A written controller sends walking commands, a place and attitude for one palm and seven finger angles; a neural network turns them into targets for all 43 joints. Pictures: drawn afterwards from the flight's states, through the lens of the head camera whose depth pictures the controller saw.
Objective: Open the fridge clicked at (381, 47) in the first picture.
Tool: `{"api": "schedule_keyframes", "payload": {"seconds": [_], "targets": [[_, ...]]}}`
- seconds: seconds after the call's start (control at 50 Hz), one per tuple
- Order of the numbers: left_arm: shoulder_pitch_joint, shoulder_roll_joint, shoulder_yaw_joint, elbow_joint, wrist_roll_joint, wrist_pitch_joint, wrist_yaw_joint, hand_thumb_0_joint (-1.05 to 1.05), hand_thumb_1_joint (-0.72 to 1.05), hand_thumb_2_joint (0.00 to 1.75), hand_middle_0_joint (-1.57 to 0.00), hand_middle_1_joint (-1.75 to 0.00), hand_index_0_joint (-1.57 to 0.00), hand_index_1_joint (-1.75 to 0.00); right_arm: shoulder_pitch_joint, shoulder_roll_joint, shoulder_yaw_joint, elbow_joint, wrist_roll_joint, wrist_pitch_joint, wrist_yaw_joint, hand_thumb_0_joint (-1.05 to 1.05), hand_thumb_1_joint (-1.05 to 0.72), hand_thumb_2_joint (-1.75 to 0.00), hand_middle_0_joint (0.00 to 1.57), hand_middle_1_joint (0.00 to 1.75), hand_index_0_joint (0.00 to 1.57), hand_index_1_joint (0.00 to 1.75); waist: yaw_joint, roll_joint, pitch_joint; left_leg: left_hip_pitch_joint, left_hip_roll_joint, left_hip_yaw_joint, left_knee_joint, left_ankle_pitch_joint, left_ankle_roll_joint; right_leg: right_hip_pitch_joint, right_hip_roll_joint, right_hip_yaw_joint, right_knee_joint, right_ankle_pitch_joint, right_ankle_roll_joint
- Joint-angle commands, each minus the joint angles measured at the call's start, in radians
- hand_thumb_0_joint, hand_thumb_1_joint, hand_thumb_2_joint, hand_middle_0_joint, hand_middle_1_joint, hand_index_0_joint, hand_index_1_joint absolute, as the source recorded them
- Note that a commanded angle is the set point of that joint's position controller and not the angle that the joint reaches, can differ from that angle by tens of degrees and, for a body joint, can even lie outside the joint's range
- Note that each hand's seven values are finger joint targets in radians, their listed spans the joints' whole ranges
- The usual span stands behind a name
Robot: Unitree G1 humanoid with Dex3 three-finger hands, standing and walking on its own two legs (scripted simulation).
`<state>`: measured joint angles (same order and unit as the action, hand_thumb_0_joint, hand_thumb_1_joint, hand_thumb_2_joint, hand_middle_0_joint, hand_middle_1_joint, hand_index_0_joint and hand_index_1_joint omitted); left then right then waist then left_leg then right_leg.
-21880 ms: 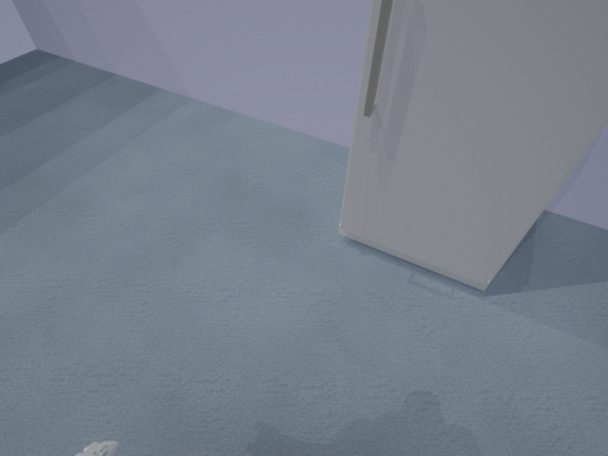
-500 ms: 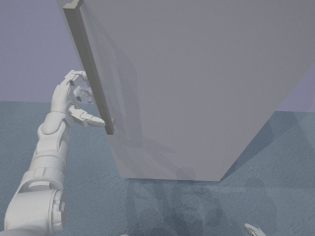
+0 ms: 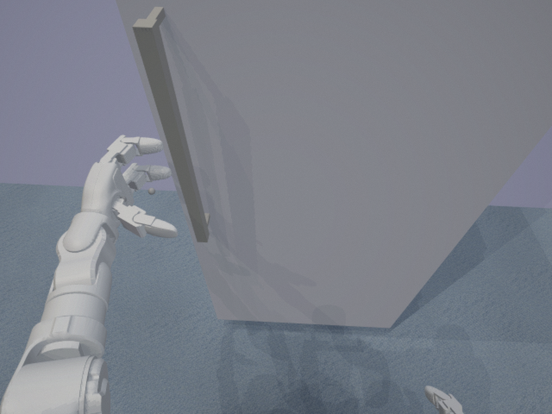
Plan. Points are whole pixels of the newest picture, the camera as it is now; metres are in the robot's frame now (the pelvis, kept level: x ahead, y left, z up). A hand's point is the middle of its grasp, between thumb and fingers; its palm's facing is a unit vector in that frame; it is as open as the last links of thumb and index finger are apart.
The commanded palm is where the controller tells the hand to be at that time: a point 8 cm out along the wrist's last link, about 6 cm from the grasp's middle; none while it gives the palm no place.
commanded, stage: move the hooked fingers beside the handle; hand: left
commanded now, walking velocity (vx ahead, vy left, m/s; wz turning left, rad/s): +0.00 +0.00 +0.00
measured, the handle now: (186, 154) +0.47 +0.15 +0.12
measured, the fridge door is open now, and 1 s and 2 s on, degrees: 0 0 0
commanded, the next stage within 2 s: feel for the door with the fingertips in 1.22 s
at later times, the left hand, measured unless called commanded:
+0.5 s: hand (132, 193) +0.39 +0.22 +0.11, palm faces -0.02 -1.00 +0.00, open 14.0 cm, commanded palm +0.37 +0.27 +0.11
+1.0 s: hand (136, 195) +0.39 +0.21 +0.11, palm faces -0.02 -1.00 +0.00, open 14.0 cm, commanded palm +0.36 +0.27 +0.11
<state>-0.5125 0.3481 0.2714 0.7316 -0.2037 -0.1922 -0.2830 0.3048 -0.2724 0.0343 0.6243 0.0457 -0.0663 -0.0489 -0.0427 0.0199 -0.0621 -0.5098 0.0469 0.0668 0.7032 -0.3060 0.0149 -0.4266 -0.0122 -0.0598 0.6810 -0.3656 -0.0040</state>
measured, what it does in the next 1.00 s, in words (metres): stands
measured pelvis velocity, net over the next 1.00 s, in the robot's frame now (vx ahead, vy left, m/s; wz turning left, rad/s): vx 0.00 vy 0.00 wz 0.00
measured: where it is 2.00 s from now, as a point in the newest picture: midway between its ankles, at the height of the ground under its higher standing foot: outside the picture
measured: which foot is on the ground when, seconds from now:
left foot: down 0.00-1.00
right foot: down 0.00-1.00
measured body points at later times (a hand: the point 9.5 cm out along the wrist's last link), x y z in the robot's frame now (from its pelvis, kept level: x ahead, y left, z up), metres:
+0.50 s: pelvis -0.01 +0.00 +0.00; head +0.03 +0.00 +0.45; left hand +0.39 +0.27 +0.12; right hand +0.10 -0.27 -0.10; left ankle +0.03 +0.11 -0.72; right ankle -0.01 -0.12 -0.72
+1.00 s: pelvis +0.00 +0.00 +0.00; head +0.03 +0.00 +0.45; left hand +0.39 +0.27 +0.11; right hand +0.10 -0.26 -0.10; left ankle +0.03 +0.11 -0.72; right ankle -0.01 -0.12 -0.72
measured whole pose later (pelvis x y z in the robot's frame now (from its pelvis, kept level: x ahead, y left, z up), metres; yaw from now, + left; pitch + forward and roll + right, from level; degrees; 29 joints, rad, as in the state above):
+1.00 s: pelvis +0.00 +0.00 +0.00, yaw +0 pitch +7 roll -1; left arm -0.50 0.39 0.32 0.74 -0.23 -0.19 -0.36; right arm 0.32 -0.28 0.04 0.62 0.05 -0.08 -0.06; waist -0.04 0.02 -0.07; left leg -0.52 0.05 0.06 0.71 -0.30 0.01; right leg -0.44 -0.01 -0.06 0.68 -0.36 -0.01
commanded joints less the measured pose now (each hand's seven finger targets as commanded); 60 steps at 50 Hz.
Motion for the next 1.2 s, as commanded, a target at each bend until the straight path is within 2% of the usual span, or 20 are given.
{"api": "schedule_keyframes", "payload": {"seconds": [0.0, 0.1, 0.18, 0.26, 0.32, 0.36, 0.4, 0.48, 0.54, 0.6, 0.64, 0.68, 0.7, 0.78, 0.86, 0.9, 1.0, 1.06, 1.12, 1.18], "targets": [[-0.393, 0.219, 0.047, -0.247, -0.030, -0.078, -0.006, 0.00, -0.50, 0.30, -0.30, -1.20, -0.30, -1.20, 0.000, -0.148, -0.055, -0.119, -0.002, -0.043, -0.012, 0.00, -0.90, -0.90, 0.20, 0.30, 0.20, 0.30, 0.003, 0.021, -0.307, 0.257, -0.030, -0.070, -0.077, 0.232, 0.018, 0.038, 0.043, 0.027, -0.085, 0.328, -0.024], [-0.419, 0.234, 0.050, -0.219, -0.030, -0.071, -0.013, 0.00, -0.50, 0.30, -0.30, -1.20, -0.30, -1.20, -0.007, -0.152, -0.050, -0.114, 0.000, -0.043, -0.019, 0.00, -0.90, -0.90, 0.20, 0.30, 0.20, 0.30, -0.007, 0.007, -0.267, 0.231, -0.032, -0.068, -0.086, 0.172, 0.021, 0.020, 0.040, 0.031, -0.099, 0.281, -0.021], [-0.410, 0.241, 0.060, -0.209, -0.036, -0.072, -0.028, 0.00, -0.50, 0.30, -0.30, -1.20, -0.30, -1.20, -0.013, -0.150, -0.048, -0.114, -0.001, -0.047, -0.020, 0.00, -0.90, -0.90, 0.20, 0.30, 0.20, 0.30, 0.001, 0.025, -0.283, 0.239, -0.033, -0.073, -0.091, 0.160, 0.017, 0.021, 0.040, 0.034, -0.101, 0.269, -0.024], [-0.436, 0.278, 0.080, -0.171, -0.041, -0.074, -0.049, 0.00, -0.50, 0.30, -0.30, -1.20, -0.30, -1.20, -0.008, -0.156, -0.046, -0.110, -0.001, -0.047, -0.025, 0.00, -0.90, -0.90, 0.20, 0.30, 0.20, 0.30, -0.004, 0.007, -0.274, 0.203, -0.036, -0.069, -0.087, 0.139, 0.021, 0.027, 0.036, 0.040, -0.101, 0.263, -0.020], [-0.456, 0.297, 0.090, -0.163, -0.044, -0.080, -0.064, 0.00, -0.50, 0.30, -0.30, -1.20, -0.30, -1.20, -0.006, -0.158, -0.046, -0.109, -0.001, -0.050, -0.027, 0.00, -0.90, -0.90, 0.20, 0.30, 0.20, 0.30, -0.005, 0.037, -0.284, 0.209, -0.037, -0.069, -0.081, 0.143, 0.022, 0.021, 0.034, 0.043, -0.101, 0.262, -0.021], [-0.436, 0.323, 0.112, -0.136, -0.048, -0.079, -0.074, 0.00, -0.50, 0.30, -0.30, -1.20, -0.30, -1.20, 0.000, -0.162, -0.045, -0.109, -0.001, -0.048, -0.029, 0.00, -0.90, -0.90, 0.20, 0.30, 0.20, 0.30, -0.001, 0.010, -0.288, 0.191, -0.036, -0.067, -0.080, 0.134, 0.023, 0.029, 0.035, 0.047, -0.100, 0.260, -0.020], [-0.457, 0.284, 0.073, -0.154, -0.051, -0.085, -0.087, 0.00, -0.50, 0.30, -0.30, -1.20, -0.30, -1.20, 0.003, -0.160, -0.046, -0.116, 0.001, -0.052, -0.027, 0.00, -0.90, -0.90, 0.20, 0.30, 0.20, 0.30, -0.010, 0.038, -0.291, 0.206, -0.036, -0.068, -0.075, 0.143, 0.024, 0.015, 0.036, 0.042, -0.093, 0.259, -0.021], [-0.454, 0.291, 0.078, -0.147, -0.051, -0.084, -0.091, 0.00, -0.50, 0.30, -0.30, -1.20, -0.30, -1.20, 0.011, -0.164, -0.049, -0.110, 0.001, -0.054, -0.025, 0.00, -0.90, -0.90, 0.20, 0.30, 0.20, 0.30, -0.006, 0.046, -0.307, 0.217, -0.034, -0.079, -0.076, 0.134, 0.019, -0.005, 0.038, 0.037, -0.091, 0.238, -0.024], [-0.498, 0.289, 0.068, -0.129, -0.049, -0.081, -0.083, 0.00, -0.50, 0.30, -0.30, -1.20, -0.30, -1.20, 0.017, -0.168, -0.050, -0.099, 0.001, -0.055, -0.024, 0.00, -0.90, -0.90, 0.20, 0.30, 0.20, 0.30, -0.022, 0.034, -0.276, 0.201, -0.030, -0.085, -0.074, 0.109, 0.020, -0.037, 0.039, 0.034, -0.093, 0.209, -0.021], [-0.450, 0.340, 0.122, -0.143, -0.046, -0.086, -0.073, 0.00, -0.50, 0.30, -0.30, -1.20, -0.30, -1.20, 0.026, -0.173, -0.054, -0.106, -0.003, -0.053, -0.022, 0.00, -0.90, -0.90, 0.20, 0.30, 0.20, 0.30, 0.002, 0.022, -0.326, 0.205, -0.033, -0.078, -0.066, 0.150, 0.022, 0.010, 0.039, 0.039, -0.085, 0.250, -0.023], [-0.438, 0.332, 0.118, -0.178, -0.042, -0.091, -0.069, 0.00, -0.50, 0.30, -0.30, -1.20, -0.30, -1.20, 0.023, -0.165, -0.053, -0.113, -0.004, -0.053, -0.018, 0.00, -0.90, -0.90, 0.20, 0.30, 0.20, 0.30, 0.008, 0.049, -0.348, 0.218, -0.032, -0.080, -0.070, 0.173, 0.018, 0.020, 0.039, 0.038, -0.077, 0.272, -0.024], [-0.436, 0.305, 0.100, -0.174, -0.043, -0.089, -0.065, 0.00, -0.50, 0.30, -0.30, -1.20, -0.30, -1.20, 0.019, -0.161, -0.052, -0.114, -0.002, -0.052, -0.016, 0.00, -0.90, -0.90, 0.20, 0.30, 0.20, 0.30, 0.001, 0.053, -0.313, 0.217, -0.030, -0.077, -0.072, 0.157, 0.018, -0.001, 0.043, 0.035, -0.083, 0.256, -0.023], [-0.411, 0.340, 0.131, -0.156, -0.042, -0.088, -0.061, 0.00, -0.50, 0.30, -0.30, -1.20, -0.30, -1.20, 0.026, -0.167, -0.054, -0.113, -0.003, -0.050, -0.018, 0.00, -0.90, -0.90, 0.20, 0.30, 0.20, 0.30, 0.003, 0.005, -0.302, 0.193, -0.029, -0.076, -0.070, 0.154, 0.023, 0.014, 0.045, 0.037, -0.085, 0.253, -0.022], [-0.410, 0.308, 0.106, -0.202, -0.039, -0.087, -0.064, 0.00, -0.50, 0.30, -0.30, -1.20, -0.30, -1.20, 0.019, -0.161, -0.055, -0.120, -0.002, -0.051, -0.016, 0.00, -0.90, -0.90, 0.20, 0.30, 0.20, 0.30, 0.009, 0.071, -0.329, 0.233, -0.029, -0.077, -0.074, 0.189, 0.016, 0.013, 0.044, 0.035, -0.078, 0.281, -0.026], [-0.344, 0.307, 0.124, -0.203, -0.054, -0.071, -0.070, 0.00, -0.50, 0.30, -0.30, -1.20, -0.30, -1.20, 0.016, -0.159, -0.055, -0.123, 0.000, -0.050, -0.015, 0.00, -0.90, -0.90, 0.20, 0.30, 0.20, 0.30, 0.013, 0.027, -0.307, 0.217, -0.028, -0.071, -0.076, 0.212, 0.019, 0.039, 0.045, 0.034, -0.082, 0.321, -0.023], [-0.370, 0.266, 0.078, -0.223, -0.055, -0.066, -0.074, 0.00, -0.50, 0.30, -0.30, -1.20, -0.30, -1.20, 0.011, -0.157, -0.053, -0.127, 0.004, -0.050, -0.016, 0.00, -0.90, -0.90, 0.20, 0.30, 0.20, 0.30, -0.002, 0.023, -0.285, 0.213, -0.030, -0.066, -0.071, 0.199, 0.023, 0.025, 0.044, 0.034, -0.086, 0.310, -0.021], [-0.377, 0.314, 0.119, -0.229, -0.053, -0.062, -0.067, 0.00, -0.50, 0.30, -0.30, -1.20, -0.30, -1.20, 0.008, -0.162, -0.052, -0.126, -0.002, -0.049, -0.020, 0.00, -0.90, -0.90, 0.20, 0.30, 0.20, 0.30, 0.005, 0.031, -0.296, 0.213, -0.032, -0.065, -0.070, 0.184, 0.024, 0.031, 0.041, 0.041, -0.089, 0.298, -0.021], [-0.412, 0.283, 0.089, -0.224, -0.054, -0.066, -0.071, 0.00, -0.50, 0.30, -0.30, -1.20, -0.30, -1.20, -0.002, -0.155, -0.048, -0.122, 0.000, -0.051, -0.022, 0.00, -0.90, -0.90, 0.20, 0.30, 0.20, 0.30, -0.004, 0.041, -0.286, 0.218, -0.031, -0.071, -0.075, 0.174, 0.020, 0.013, 0.041, 0.037, -0.089, 0.285, -0.021], [-0.430, 0.300, 0.094, -0.224, -0.053, -0.070, -0.076, 0.00, -0.50, 0.30, -0.30, -1.20, -0.30, -1.20, 0.001, -0.159, -0.050, -0.117, -0.001, -0.052, -0.025, 0.00, -0.90, -0.90, 0.20, 0.30, 0.20, 0.30, -0.006, 0.039, -0.316, 0.230, -0.032, -0.073, -0.069, 0.190, 0.021, 0.022, 0.039, 0.041, -0.088, 0.300, -0.020], [-0.381, 0.306, 0.111, -0.193, -0.058, -0.061, -0.084, 0.00, -0.50, 0.30, -0.30, -1.20, -0.30, -1.20, 0.000, -0.160, -0.049, -0.119, -0.001, -0.052, -0.022, 0.00, -0.90, -0.90, 0.20, 0.30, 0.20, 0.30, 0.008, 0.035, -0.303, 0.226, -0.031, -0.074, -0.073, 0.194, 0.018, 0.023, 0.041, 0.036, -0.087, 0.301, -0.024]]}}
